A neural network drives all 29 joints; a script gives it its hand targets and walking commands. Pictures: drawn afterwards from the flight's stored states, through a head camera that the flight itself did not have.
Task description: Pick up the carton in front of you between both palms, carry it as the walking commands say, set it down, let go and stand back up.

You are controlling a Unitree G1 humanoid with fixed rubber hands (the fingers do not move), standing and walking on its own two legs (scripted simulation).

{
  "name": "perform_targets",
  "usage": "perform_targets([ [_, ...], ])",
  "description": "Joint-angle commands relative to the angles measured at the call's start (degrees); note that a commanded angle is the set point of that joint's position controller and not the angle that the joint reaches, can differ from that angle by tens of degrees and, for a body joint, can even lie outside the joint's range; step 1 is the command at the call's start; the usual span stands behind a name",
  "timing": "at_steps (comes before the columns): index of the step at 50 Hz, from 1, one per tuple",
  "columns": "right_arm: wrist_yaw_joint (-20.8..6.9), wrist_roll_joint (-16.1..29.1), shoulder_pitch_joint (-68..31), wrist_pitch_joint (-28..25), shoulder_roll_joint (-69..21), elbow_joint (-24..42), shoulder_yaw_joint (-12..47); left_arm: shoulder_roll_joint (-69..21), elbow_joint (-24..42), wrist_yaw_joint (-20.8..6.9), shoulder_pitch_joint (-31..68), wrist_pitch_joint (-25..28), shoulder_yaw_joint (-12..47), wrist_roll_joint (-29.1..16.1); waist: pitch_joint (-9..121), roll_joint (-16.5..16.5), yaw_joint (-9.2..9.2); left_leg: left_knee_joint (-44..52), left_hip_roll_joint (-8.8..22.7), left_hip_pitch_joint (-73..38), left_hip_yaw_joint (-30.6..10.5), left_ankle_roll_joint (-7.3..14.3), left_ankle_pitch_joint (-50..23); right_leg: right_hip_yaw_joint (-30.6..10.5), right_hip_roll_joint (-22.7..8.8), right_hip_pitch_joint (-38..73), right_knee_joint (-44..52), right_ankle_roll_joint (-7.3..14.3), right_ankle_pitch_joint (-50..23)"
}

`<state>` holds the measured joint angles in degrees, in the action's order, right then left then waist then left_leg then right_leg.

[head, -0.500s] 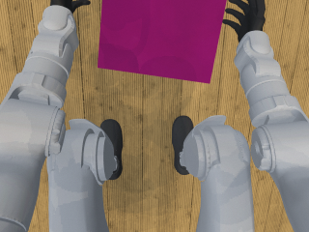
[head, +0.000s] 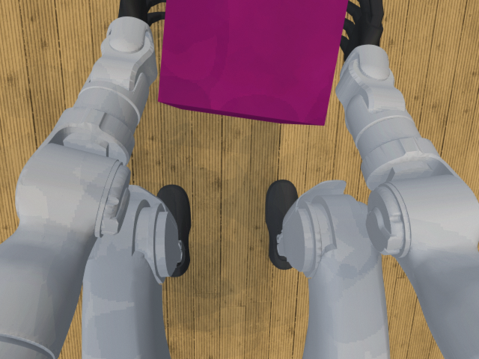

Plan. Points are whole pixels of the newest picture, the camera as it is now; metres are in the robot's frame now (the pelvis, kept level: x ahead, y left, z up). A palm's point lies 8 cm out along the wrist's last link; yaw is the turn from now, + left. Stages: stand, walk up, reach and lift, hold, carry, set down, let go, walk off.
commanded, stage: reach and lift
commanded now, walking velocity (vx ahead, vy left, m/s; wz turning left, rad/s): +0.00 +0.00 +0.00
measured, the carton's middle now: (244, 52) +0.51 -0.02 -0.25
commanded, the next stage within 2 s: none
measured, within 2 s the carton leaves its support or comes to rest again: leaves its support in 0.16 s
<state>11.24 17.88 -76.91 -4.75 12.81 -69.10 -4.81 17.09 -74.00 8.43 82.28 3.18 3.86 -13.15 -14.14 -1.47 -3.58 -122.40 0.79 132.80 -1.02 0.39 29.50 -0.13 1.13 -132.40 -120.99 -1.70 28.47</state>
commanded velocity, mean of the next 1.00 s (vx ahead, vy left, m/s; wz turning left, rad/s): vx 0.00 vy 0.00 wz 0.00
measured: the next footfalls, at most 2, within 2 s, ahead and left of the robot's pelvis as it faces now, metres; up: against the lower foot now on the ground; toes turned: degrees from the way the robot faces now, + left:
none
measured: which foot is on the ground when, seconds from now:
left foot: down 0.00-1.00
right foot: down 0.00-1.00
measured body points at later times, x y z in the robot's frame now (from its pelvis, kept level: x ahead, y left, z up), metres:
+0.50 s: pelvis +0.01 +0.00 +0.05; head +0.26 +0.02 +0.42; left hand +0.51 +0.15 -0.03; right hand +0.50 -0.16 -0.03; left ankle +0.12 +0.12 -0.34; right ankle +0.13 -0.13 -0.34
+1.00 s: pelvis +0.04 +0.00 +0.18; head +0.23 +0.01 +0.58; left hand +0.48 +0.15 +0.12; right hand +0.48 -0.15 +0.12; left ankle +0.12 +0.12 -0.34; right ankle +0.13 -0.12 -0.34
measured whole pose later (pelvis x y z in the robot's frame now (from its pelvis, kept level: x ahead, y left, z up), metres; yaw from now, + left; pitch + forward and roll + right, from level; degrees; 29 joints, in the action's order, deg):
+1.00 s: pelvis +0.04 +0.00 +0.18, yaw +2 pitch +38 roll +0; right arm 3.8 -8.0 -42.0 18.3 -4.3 -33.4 -24.4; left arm -1.9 -36.9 3.3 43.6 -18.1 -19.2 8.4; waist 14.2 0.1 -1.6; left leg -91.4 -3.2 100.0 -2.6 -1.1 29.5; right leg -2.6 3.2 -99.7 -91.2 -1.7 29.6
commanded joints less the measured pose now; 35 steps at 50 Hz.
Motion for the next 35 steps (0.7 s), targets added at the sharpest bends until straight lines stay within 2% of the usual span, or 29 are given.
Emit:
perform_targets([
  [1, -11.0, -3.5, -27.0, 2.0, -37.9, 9.6, 9.7, -38.0, 9.0, -8.6, 24.0, -0.7, 6.8, 2.0, 57.5, 4.6, 2.42, 9.3, -5.7, -30.8, 0.4, 0.7, -9.7, 2.4, 4.9, 26.4, 7.1, -0.5, -9.5],
  [3, -12.4, -3.6, -29.4, 2.9, -42.6, 12.0, 10.2, -42.8, 10.8, -9.7, 25.3, -1.2, 7.1, 2.2, 60.1, 4.8, 2.44, 8.9, -6.4, -32.0, 1.4, 0.8, -10.1, 2.9, 5.4, 27.2, 6.6, -0.3, -9.9],
  [6, -13.3, -1.5, -31.5, 3.6, -48.3, 16.6, 12.9, -48.9, 16.2, -10.1, 27.6, -1.8, 9.4, 0.4, 69.7, 5.0, 2.07, 7.8, -7.3, -37.5, 3.1, 0.9, -13.4, 3.9, 6.2, 32.3, 5.9, -0.3, -13.0],
  [11, -12.0, 1.1, -29.7, 5.8, -54.5, 27.1, 17.9, -57.8, 30.8, -9.3, 28.8, -3.8, 15.7, -4.0, 90.2, 6.3, -0.12, 7.2, -8.7, -51.3, 4.5, -0.1, -19.3, 6.0, 7.6, 43.0, 6.2, 0.0, -18.3],
  [13, -12.2, 0.1, -29.2, 7.0, -55.4, 32.4, 18.7, -60.9, 33.6, -9.3, 26.1, -5.5, 16.4, -3.5, 91.9, 6.2, -0.42, 8.0, -9.4, -53.7, 4.3, -0.2, -20.1, 6.2, 8.2, 43.6, 7.5, 0.0, -18.0],
  [16, -13.8, -2.8, -28.4, 9.5, -57.8, 37.0, 18.5, -64.9, 35.2, -10.2, 21.5, -8.5, 14.0, -0.4, 87.6, 5.0, 0.08, 10.9, -10.3, -51.5, 4.4, -0.2, -15.3, 6.1, 8.7, 41.5, 10.6, 0.1, -13.0],
  [17, -14.5, -4.0, -27.9, 10.2, -58.4, 36.8, 17.8, -66.6, 34.0, -10.6, 19.6, -9.4, 12.4, 1.2, 83.7, 4.9, 0.42, 12.5, -10.5, -47.6, 4.4, 0.1, -10.4, 5.9, 8.6, 41.1, 11.4, 0.3, -9.6],
  [18, -15.2, -5.9, -25.9, 11.4, -60.2, 35.5, 16.4, -67.0, 33.1, -11.3, 19.1, -10.2, 10.8, 3.0, 79.3, 4.2, -0.44, 14.0, -10.5, -45.3, 4.3, 0.0, -7.8, 5.8, 8.6, 38.6, 13.1, 0.3, -7.3],
  [23, -18.4, -17.2, -17.1, 17.1, -64.9, 26.4, 5.4, -71.5, 26.0, -14.8, 12.3, -14.7, 0.3, 12.4, 65.9, 5.3, -1.18, 20.4, -10.9, -37.5, 3.9, -0.3, -1.5, 5.2, 8.5, 33.2, 18.4, 1.1, -1.6],
  [24, -19.0, -18.9, -16.1, 18.0, -65.6, 25.2, 3.4, -71.5, 25.9, -15.4, 12.7, -15.5, -1.1, 13.7, 66.5, 5.7, -1.53, 21.5, -10.8, -37.8, 3.8, -0.3, -0.5, 5.0, 8.5, 33.5, 19.6, 1.3, -0.4],
  [26, -19.6, -21.4, -15.2, 19.3, -66.8, 23.8, 1.6, -72.4, 24.6, -15.9, 11.4, -16.6, -3.2, 15.9, 67.0, 5.8, -0.98, 24.1, -10.9, -38.9, 3.9, -0.5, -0.2, 4.9, 8.5, 34.2, 21.8, 1.3, -0.1],
  [30, -20.7, -22.4, -15.1, 20.8, -69.8, 25.0, 2.5, -72.9, 24.8, -16.4, 9.3, -17.9, -5.8, 19.2, 70.6, 4.0, 1.47, 27.7, -10.9, -43.4, 4.0, -0.1, -1.3, 4.3, 8.6, 37.3, 25.9, 0.6, -0.3],
  [35, -21.1, -21.3, -12.2, 22.0, -73.1, 27.8, 6.7, -75.3, 29.1, -16.8, 7.0, -19.0, -2.4, 18.7, 75.8, 1.8, 2.11, 31.4, -11.0, -48.3, 4.1, -0.1, -3.7, 3.9, 8.9, 44.2, 30.2, 0.0, -2.9],
])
